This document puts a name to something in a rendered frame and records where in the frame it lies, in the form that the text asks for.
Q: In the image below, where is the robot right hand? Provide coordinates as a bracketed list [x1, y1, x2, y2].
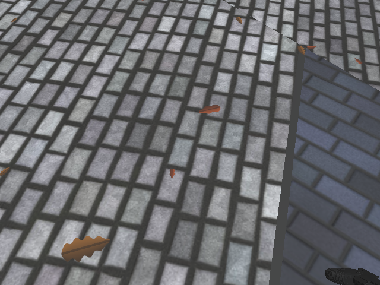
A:
[325, 268, 380, 285]

